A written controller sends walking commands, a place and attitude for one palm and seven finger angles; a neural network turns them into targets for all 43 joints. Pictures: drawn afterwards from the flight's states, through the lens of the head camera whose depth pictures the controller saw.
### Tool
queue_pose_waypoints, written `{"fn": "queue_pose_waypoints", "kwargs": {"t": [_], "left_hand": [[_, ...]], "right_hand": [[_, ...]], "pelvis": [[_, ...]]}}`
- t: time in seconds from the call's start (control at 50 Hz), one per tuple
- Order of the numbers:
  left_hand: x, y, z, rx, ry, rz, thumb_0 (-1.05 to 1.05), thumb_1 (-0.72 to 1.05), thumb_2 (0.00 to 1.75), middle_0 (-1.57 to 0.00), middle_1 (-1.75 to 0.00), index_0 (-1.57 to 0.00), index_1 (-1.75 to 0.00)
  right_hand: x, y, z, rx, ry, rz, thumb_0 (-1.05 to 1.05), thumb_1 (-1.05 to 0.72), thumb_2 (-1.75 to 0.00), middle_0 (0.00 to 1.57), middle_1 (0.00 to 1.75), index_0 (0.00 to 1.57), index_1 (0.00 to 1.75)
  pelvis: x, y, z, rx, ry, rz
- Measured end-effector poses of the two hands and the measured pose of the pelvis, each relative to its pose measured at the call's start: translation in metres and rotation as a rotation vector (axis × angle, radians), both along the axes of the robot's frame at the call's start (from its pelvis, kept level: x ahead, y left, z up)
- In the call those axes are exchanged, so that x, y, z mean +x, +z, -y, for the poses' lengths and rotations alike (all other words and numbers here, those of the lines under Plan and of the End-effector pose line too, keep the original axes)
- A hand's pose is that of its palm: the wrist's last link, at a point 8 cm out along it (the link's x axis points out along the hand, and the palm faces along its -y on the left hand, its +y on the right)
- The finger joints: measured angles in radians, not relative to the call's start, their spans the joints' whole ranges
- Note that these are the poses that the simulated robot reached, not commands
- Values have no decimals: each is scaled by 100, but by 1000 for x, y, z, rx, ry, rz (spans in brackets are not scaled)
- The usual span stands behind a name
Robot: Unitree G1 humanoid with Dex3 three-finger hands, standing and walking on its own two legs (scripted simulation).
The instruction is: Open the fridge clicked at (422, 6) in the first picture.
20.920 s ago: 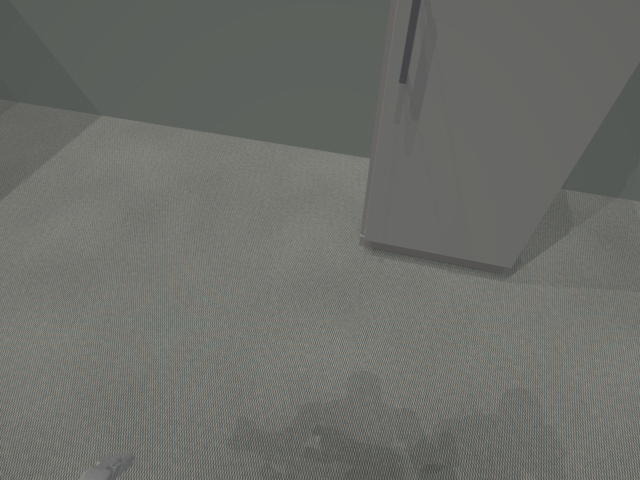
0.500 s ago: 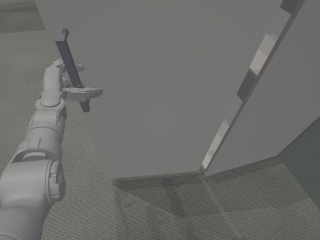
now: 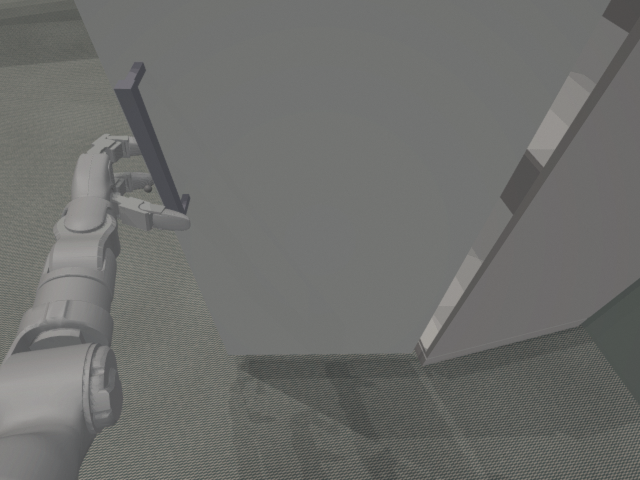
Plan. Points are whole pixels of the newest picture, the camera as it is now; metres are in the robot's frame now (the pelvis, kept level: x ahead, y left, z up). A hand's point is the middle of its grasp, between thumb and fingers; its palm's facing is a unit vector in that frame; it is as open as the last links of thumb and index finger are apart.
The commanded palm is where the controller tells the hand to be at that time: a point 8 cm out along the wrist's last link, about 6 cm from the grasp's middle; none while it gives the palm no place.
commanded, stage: slip the hand off the handle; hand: left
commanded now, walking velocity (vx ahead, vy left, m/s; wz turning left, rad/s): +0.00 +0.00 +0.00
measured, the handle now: (161, 156) +0.50 +0.21 +0.12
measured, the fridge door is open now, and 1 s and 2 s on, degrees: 77 77 77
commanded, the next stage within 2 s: draw the hand back to the body in 1.60 s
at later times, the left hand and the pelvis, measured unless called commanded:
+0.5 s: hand (102, 186) +0.46 +0.28 +0.11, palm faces +0.19 -0.96 -0.19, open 14.6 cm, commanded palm +0.42 +0.32 +0.12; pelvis +0.01 +0.01 +0.00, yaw +0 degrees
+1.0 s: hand (78, 254) +0.35 +0.28 +0.10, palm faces +0.22 -0.96 -0.18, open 14.7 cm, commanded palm +0.32 +0.31 +0.12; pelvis +0.00 +0.01 +0.00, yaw +2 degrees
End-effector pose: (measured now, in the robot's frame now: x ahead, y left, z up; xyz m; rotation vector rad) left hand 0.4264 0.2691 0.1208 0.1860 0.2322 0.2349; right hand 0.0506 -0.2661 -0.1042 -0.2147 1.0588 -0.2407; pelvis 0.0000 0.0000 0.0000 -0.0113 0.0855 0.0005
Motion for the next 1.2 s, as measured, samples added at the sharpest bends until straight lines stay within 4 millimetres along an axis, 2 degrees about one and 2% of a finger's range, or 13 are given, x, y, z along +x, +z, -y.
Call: {"fn": "queue_pose_waypoints", "kwargs": {"t": [0.14, 0.24, 0.34, 0.44, 0.56, 0.7, 0.84, 0.92, 1.0, 1.1, 1.2], "left_hand": [[3, -7, -11, -21, -6, 38, -1, -54, 20, -25, -115, -35, -121], [1, -9, -33, -1, 27, 22, -1, -54, 20, -25, -115, -32, -120], [-1, -1, -52, 25, 27, 35, -1, -54, 20, -25, -115, -28, -117], [2, 3, -59, 2, -7, 48, -1, -54, 20, -25, -115, -26, -116], [2, -7, -58, -6, -35, 30, -1, -54, 20, -25, -115, -25, -116], [-26, -15, -52, -24, -45, 73, -1, -54, 20, -25, -115, -25, -115], [-70, -11, -64, 15, 14, 64, -1, -54, 20, -25, -115, -25, -115], [-93, -3, -60, 11, 5, 83, -1, -54, 20, -25, -115, -25, -115], [-105, -3, -53, -14, -2, 63, -1, -54, 20, -25, -115, -25, -115], [-114, -9, -43, -15, 3, 32, -1, -54, 20, -25, -115, -25, -115], [-123, -7, -37, -2, 9, 60, -1, -54, 20, -25, -115, -25, -115]], "right_hand": [[4, 3, 10, -34, -4, -7, 1, -90, -90, 20, 30, 21, 30], [-6, 4, 12, -45, -30, -34, 1, -90, -90, 20, 30, 20, 30], [-20, 1, 9, -44, -46, -85, 1, -90, -90, 20, 30, 20, 30], [-30, -2, 2, -39, -55, -127, 1, -90, -90, 20, 30, 20, 30], [-29, -1, -7, -28, -70, -115, 1, -90, -90, 20, 30, 21, 30], [-2, 0, -19, -2, -61, -22, 1, -90, -90, 20, 30, 21, 30], [48, 8, -30, 9, 16, 114, 1, -90, -90, 20, 30, 20, 30], [78, 13, -35, 10, 78, 187, 1, -90, -90, 20, 30, 20, 30], [101, 20, -39, 9, 128, 252, 1, -90, -90, 20, 30, 21, 30], [116, 28, -40, 10, 159, 314, 1, -90, -90, 20, 30, 21, 30], [114, 28, -35, 13, 163, 328, 1, -90, -90, 20, 30, 21, 30]], "pelvis": [[0, -2, 3, 2, -7, -21], [2, -3, 3, -1, -8, -28], [3, -4, -1, -7, -2, -34], [5, -4, -7, -11, 4, -43], [9, -4, -14, -13, -8, -53], [16, -3, -21, -15, -24, -27], [12, -2, -21, -18, -6, 17], [7, -2, -19, -19, 15, 40], [0, -2, -15, -14, 32, 59], [-6, -2, -7, -6, 33, 73], [-6, -1, 1, -1, 27, 83]]}}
